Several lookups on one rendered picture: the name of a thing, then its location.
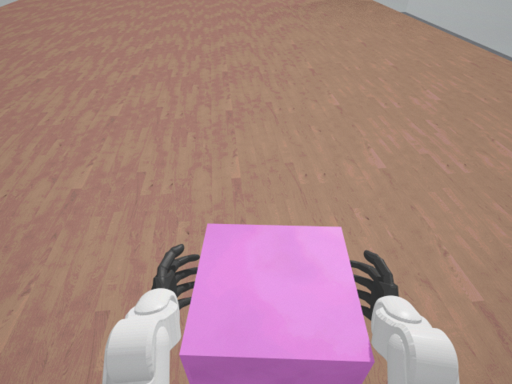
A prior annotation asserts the carton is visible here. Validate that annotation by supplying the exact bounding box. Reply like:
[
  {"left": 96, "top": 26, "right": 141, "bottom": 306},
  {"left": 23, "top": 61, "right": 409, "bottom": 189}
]
[{"left": 179, "top": 223, "right": 374, "bottom": 384}]

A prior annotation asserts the robot left hand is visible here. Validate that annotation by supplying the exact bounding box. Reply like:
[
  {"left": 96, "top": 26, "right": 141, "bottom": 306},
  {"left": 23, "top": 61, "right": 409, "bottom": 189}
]
[{"left": 151, "top": 244, "right": 200, "bottom": 310}]

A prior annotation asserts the robot right hand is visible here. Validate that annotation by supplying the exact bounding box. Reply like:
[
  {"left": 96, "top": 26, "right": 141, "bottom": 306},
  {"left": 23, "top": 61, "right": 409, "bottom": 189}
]
[{"left": 350, "top": 250, "right": 399, "bottom": 320}]

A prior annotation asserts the robot right forearm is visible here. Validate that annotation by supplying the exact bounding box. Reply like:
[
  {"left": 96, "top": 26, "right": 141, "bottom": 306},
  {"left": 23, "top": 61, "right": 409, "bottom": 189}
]
[{"left": 371, "top": 296, "right": 460, "bottom": 384}]

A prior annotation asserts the robot left forearm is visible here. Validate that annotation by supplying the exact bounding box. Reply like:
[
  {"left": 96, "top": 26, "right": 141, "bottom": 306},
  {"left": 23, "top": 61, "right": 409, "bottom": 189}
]
[{"left": 102, "top": 288, "right": 181, "bottom": 384}]

